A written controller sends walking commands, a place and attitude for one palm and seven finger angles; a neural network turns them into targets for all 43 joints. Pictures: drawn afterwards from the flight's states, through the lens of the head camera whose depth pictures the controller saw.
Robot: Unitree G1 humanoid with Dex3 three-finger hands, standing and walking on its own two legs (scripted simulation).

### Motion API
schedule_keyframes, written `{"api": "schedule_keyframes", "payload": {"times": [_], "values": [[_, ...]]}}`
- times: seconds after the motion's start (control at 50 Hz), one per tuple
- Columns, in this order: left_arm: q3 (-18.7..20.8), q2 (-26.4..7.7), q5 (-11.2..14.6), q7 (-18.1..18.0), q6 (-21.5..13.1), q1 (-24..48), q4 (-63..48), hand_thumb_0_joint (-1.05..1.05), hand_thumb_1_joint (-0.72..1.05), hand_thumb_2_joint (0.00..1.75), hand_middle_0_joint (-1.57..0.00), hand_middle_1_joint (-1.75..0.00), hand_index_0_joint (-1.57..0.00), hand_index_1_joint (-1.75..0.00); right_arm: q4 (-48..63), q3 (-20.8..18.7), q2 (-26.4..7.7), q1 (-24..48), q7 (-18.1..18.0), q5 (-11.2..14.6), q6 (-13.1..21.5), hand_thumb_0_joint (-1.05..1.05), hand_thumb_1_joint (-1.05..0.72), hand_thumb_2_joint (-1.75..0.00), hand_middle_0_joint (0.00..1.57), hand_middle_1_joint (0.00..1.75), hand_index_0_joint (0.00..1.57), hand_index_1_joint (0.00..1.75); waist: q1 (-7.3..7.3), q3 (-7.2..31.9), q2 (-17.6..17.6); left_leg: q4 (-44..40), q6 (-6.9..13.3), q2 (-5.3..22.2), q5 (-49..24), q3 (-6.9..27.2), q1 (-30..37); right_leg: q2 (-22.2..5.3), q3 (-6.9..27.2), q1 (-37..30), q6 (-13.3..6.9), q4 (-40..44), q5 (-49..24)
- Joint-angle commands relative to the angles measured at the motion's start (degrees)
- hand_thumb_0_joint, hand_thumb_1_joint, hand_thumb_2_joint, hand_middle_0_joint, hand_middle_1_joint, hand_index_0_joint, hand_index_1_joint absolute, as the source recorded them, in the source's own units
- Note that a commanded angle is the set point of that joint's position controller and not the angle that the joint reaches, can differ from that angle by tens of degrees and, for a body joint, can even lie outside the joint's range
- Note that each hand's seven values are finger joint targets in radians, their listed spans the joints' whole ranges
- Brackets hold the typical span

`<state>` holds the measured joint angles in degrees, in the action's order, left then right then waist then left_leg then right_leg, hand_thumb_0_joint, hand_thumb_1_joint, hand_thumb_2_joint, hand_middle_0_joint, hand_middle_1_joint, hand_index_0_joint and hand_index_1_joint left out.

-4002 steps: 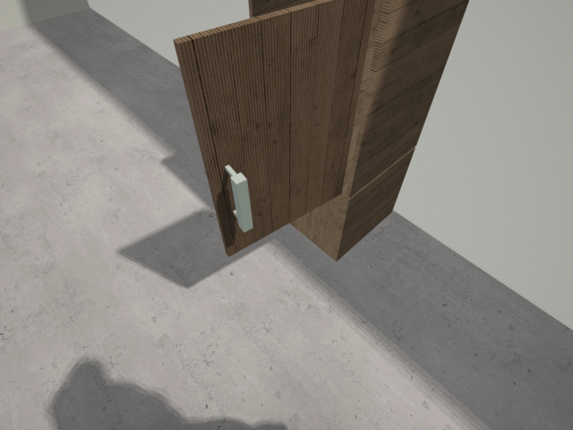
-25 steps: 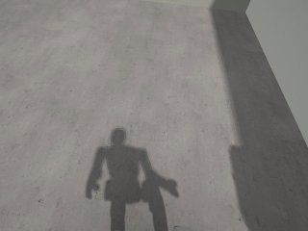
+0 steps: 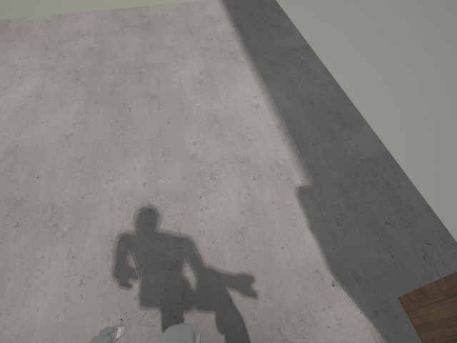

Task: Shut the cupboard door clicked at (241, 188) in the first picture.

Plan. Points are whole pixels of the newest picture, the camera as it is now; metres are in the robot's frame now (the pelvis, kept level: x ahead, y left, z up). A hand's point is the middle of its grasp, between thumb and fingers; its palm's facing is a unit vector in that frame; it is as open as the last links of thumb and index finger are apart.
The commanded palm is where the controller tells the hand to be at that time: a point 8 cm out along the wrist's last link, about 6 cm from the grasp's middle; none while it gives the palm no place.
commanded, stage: turn to face it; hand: left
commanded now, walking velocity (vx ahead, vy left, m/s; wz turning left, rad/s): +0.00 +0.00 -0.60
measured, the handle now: out of the picture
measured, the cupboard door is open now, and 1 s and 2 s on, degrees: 0 0 0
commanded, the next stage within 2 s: none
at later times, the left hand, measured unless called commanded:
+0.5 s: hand (153, 322) +0.17 +0.16 -0.16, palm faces -0.30 -0.91 -0.27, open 7.3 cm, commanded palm none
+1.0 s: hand (182, 303) +0.21 +0.11 -0.16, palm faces -0.54 -0.82 -0.21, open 7.3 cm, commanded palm none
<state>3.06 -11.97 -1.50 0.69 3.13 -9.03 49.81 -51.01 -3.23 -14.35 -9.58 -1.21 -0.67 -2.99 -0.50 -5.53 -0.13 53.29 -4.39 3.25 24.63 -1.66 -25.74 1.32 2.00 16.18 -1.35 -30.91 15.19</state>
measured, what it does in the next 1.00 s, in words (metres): steps on the spot, turning right: left foot, then right foot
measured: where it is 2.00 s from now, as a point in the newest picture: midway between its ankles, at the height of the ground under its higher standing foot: outside the picture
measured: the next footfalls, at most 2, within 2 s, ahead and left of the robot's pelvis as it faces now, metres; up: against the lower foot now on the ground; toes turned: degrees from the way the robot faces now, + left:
left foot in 0.10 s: +0.07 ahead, +0.14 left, +0.00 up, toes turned -2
right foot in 0.48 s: -0.01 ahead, -0.13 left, +0.00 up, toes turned -23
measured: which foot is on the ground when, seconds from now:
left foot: up 0.00-0.08, down 0.10-0.48, up 0.50-0.82, down 0.84-1.00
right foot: down 0.00-0.10, up 0.12-0.46, down 0.48-0.84, up 0.86-1.00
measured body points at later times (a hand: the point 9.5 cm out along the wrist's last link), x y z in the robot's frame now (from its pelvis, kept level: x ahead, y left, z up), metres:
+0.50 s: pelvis +0.00 -0.01 -0.01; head +0.04 -0.04 +0.43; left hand +0.19 +0.21 -0.14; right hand -0.04 -0.27 -0.16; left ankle +0.03 +0.14 -0.73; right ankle -0.04 -0.11 -0.74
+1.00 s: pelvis +0.02 -0.01 +0.00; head +0.07 -0.03 +0.45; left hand +0.24 +0.16 -0.15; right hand -0.06 -0.26 -0.13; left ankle +0.09 +0.10 -0.73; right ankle -0.07 -0.09 -0.67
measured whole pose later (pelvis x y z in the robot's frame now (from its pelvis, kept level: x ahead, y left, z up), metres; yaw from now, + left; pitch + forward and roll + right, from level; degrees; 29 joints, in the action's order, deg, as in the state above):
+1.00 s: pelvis +0.02 -0.01 +0.00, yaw -36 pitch +1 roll -1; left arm 5.2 -15.0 -1.0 2.4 5.1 -8.9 50.8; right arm -49.5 -0.8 -11.7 -11.4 -1.8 -1.8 -0.8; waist 0.8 -5.5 1.7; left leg 30.1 -1.5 6.0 16.1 -6.3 -14.8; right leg 0.4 -1.2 27.1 2.2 -59.6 28.3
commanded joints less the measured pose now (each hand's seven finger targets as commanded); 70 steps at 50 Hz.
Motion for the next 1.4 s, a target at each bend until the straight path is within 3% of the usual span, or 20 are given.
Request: {"api": "schedule_keyframes", "payload": {"times": [0.0,0.06,0.08,0.1,0.2,0.38,0.42,0.44,0.46,0.5,0.58,0.76,0.78,0.82,0.9,1.08,1.12,1.14,1.22,1.38], "values": [[4.1,-13.0,-0.2,-0.9,-1.2,-0.1,-4.4,0.0,0.9,0.9,-0.2,-0.3,-0.2,-0.3,4.4,-0.7,-3.6,-1.7,-0.3,0.2,1.8,0.0,-0.9,-0.9,0.2,0.3,0.2,0.3,0.71,7.8,9.0,-11.8,0.4,-1.6,-1.3,0.2,4.4,-12.9,17.8,-3.3,-9.1,8.0,-18.3],[3.6,-10.0,0.6,-0.7,-0.5,1.7,-5.1,0.0,0.9,0.9,-0.2,-0.3,-0.2,-0.3,2.6,-0.8,-6.4,-8.1,-1.0,0.0,3.2,0.0,-0.9,-0.9,0.2,0.3,0.2,0.3,-2.3,9.9,1.8,-32.6,2.3,2.6,-10.6,4.5,19.8,-6.3,14.2,6.7,-2.8,-0.4,-9.1],[2.9,-6.3,1.2,0.0,-0.3,-0.5,-6.1,0.0,0.9,0.9,-0.2,-0.3,-0.2,-0.3,3.2,-1.8,-12.2,-8.2,-1.1,-0.9,3.6,0.0,-0.9,-0.9,0.2,0.3,0.2,0.3,-1.81,9.8,-15.2,-37.4,7.8,16.9,-13.6,19.2,25.0,2.3,5.4,16.4,0.9,-12.2,8.8],[2.7,-7.3,0.6,0.4,-0.6,1.0,-7.1,0.0,0.9,0.9,-0.2,-0.3,-0.2,-0.3,4.2,-2.0,-13.8,-9.3,-1.3,-1.0,3.2,0.0,-0.9,-0.9,0.2,0.3,0.2,0.3,-2.7,8.7,-15.5,-38.3,13.4,24.8,-19.5,24.0,20.2,1.4,0.3,16.5,2.2,-24.6,20.5],[3.1,-6.4,0.4,1.7,0.2,0.4,-4.1,0.0,0.9,0.9,-0.2,-0.3,-0.2,-0.3,4.9,-0.6,-8.7,-3.4,-1.6,-1.2,3.5,0.0,-0.9,-0.9,0.2,0.3,0.2,0.3,0.29,7.7,-9.8,-32.7,12.0,16.0,-37.3,4.7,20.4,-2.7,-1.8,15.7,4.5,-34.0,12.3],[2.3,-5.3,0.4,1.9,-0.3,1.3,-4.4,0.0,0.9,0.9,-0.2,-0.3,-0.2,-0.3,2.3,-2.3,-11.1,-4.8,-0.5,-1.0,2.6,0.0,-0.9,-0.9,0.2,0.3,0.2,0.3,-0.72,7.8,-13.0,-27.3,9.9,17.2,-30.8,-2.8,17.8,-1.1,-8.4,2.4,2.7,-7.6,7.0],[2.9,-8.0,0.3,1.6,-1.0,-4.4,-2.6,0.0,0.9,0.9,-0.2,-0.3,-0.2,-0.3,2.7,-2.6,-10.9,-3.3,-0.1,-0.5,2.4,0.0,-0.9,-0.9,0.2,0.3,0.2,0.3,2.49,9.6,-7.3,-17.7,5.4,14.0,-23.8,-6.4,11.6,-2.2,-6.6,-9.3,1.0,6.1,-5.0],[3.9,-14.0,-0.3,0.8,-1.8,-7.5,-1.7,0.0,0.9,0.9,-0.2,-0.3,-0.2,-0.3,4.1,-2.0,-6.9,-3.5,0.3,0.0,2.2,0.0,-0.9,-0.9,0.2,0.3,0.2,0.3,3.92,10.9,8.8,-5.9,1.6,7.8,-7.7,-10.6,-0.2,-14.2,8.6,-19.2,-3.3,11.4,-16.4],[4.4,-17.5,0.2,0.1,-2.0,-10.2,-0.7,0.0,0.9,0.9,-0.2,-0.3,-0.2,-0.3,7.0,-1.0,-4.8,1.1,0.2,-0.2,1.8,0.0,-0.9,-0.9,0.2,0.3,0.2,0.3,6.05,8.9,16.7,5.8,0.0,1.8,13.1,-6.7,-9.5,-23.6,20.0,-17.4,-9.6,11.2,-34.0],[4.4,-15.6,0.2,-1.0,-1.8,-6.2,-1.4,0.0,0.9,0.9,-0.2,-0.3,-0.2,-0.3,6.1,-1.1,-5.7,2.3,-0.8,0.0,1.2,0.0,-0.9,-0.9,0.2,0.3,0.2,0.3,4.16,6.8,17.2,14.7,0.3,3.1,8.1,2.0,-12.2,-21.1,21.5,-11.6,-12.2,12.5,-23.5],[3.3,-12.2,0.1,-1.2,-1.8,0.2,-3.7,0.0,0.9,0.9,-0.2,-0.3,-0.2,-0.3,3.5,-0.8,-4.8,-0.6,0.0,-0.3,1.2,0.0,-0.9,-0.9,0.2,0.3,0.2,0.3,0.71,7.9,9.0,7.9,-0.8,2.3,-0.8,0.5,-5.3,-14.2,11.2,-7.8,-9.1,9.5,-23.9],[4.0,-12.7,0.2,-0.9,-0.9,1.4,-3.5,0.0,0.9,0.9,-0.2,-0.3,-0.2,-0.3,3.2,-0.5,-4.3,-5.4,-0.7,0.4,2.3,0.0,-0.9,-0.9,0.2,0.3,0.2,0.3,-1.25,9.0,8.5,-22.9,0.3,-1.8,-8.6,-0.2,11.1,-11.0,17.9,-1.3,-6.4,4.5,-18.1],[3.7,-11.0,0.6,-0.8,-0.6,1.6,-3.9,0.0,0.9,0.9,-0.2,-0.3,-0.2,-0.3,2.7,-0.8,-5.9,-7.0,-0.9,0.2,2.9,0.0,-0.9,-0.9,0.2,0.3,0.2,0.3,-1.96,9.5,4.5,-30.6,1.2,0.6,-12.0,1.6,18.5,-7.7,16.0,4.5,-3.7,1.2,-13.3],[2.7,-6.7,0.9,0.2,-0.6,0.0,-6.1,0.0,0.9,0.9,-0.2,-0.3,-0.2,-0.3,4.0,-1.9,-14.0,-8.8,-1.2,-0.9,3.1,0.0,-0.9,-0.9,0.2,0.3,0.2,0.3,-2.09,9.0,-17.3,-38.6,11.6,23.8,-19.3,22.6,22.1,2.3,0.6,16.6,2.0,-21.8,20.2],[3.3,-7.4,0.3,1.5,0.0,0.9,-4.3,0.0,0.9,0.9,-0.2,-0.3,-0.2,-0.3,5.6,-0.8,-9.7,-1.7,-1.4,-1.4,3.3,0.0,-0.9,-0.9,0.2,0.3,0.2,0.3,0.86,6.3,-10.2,-34.1,12.2,17.2,-31.6,7.7,17.1,-2.5,-0.7,15.5,4.1,-34.9,13.8],[2.5,-6.9,0.4,1.9,-1.2,-2.7,-3.5,0.0,0.9,0.9,-0.2,-0.3,-0.2,-0.3,3.5,-2.6,-11.7,-2.7,-0.3,-0.7,2.4,0.0,-0.9,-0.9,0.2,0.3,0.2,0.3,1.68,10.1,-10.6,-19.3,6.5,14.5,-31.1,-5.1,15.5,-0.2,-8.6,-5.4,1.8,3.2,-2.9],[4.6,-17.6,-0.2,0.4,-2.5,-10.4,-0.7,0.0,0.9,0.9,-0.2,-0.3,-0.2,-0.3,7.3,-0.9,-4.7,0.6,0.3,0.1,2.4,0.0,-0.9,-0.9,0.2,0.3,0.2,0.3,5.62,11.4,18.6,3.8,-0.2,1.6,11.2,-9.5,-9.6,-21.4,19.6,-23.5,-7.4,9.7,-37.8],[4.5,-17.9,0.7,-0.4,-2.3,-12.9,-0.2,0.0,0.9,0.9,-0.2,-0.3,-0.2,-0.3,8.0,-0.6,-6.7,2.5,-0.6,-0.1,1.7,0.0,-0.9,-0.9,0.2,0.3,0.2,0.3,6.69,10.9,14.4,11.0,-0.4,2.2,13.3,-1.1,-10.3,-25.1,21.5,-18.9,-11.6,8.7,-46.6],[3.2,-12.1,0.5,-1.2,-1.8,-1.9,-2.8,0.0,0.9,0.9,-0.2,-0.3,-0.2,-0.3,4.6,-0.7,-5.9,1.7,-0.4,-0.2,1.2,0.0,-0.9,-0.9,0.2,0.3,0.2,0.3,1.31,8.4,9.8,13.4,-1.0,3.2,0.5,2.1,-8.4,-15.4,11.7,-11.2,-9.8,8.3,-32.6],[3.6,-13.4,0.0,-1.1,-1.9,-2.5,-2.7,0.0,0.9,0.9,-0.2,-0.3,-0.2,-0.3,5.2,-0.4,-4.7,1.9,-0.1,0.1,1.4,0.0,-0.9,-0.9,0.2,0.3,0.2,0.3,1.42,9.0,7.8,-3.9,-0.9,-0.1,-1.1,1.1,-2.7,-13.6,16.8,-9.4,-10.5,8.7,-23.7]]}}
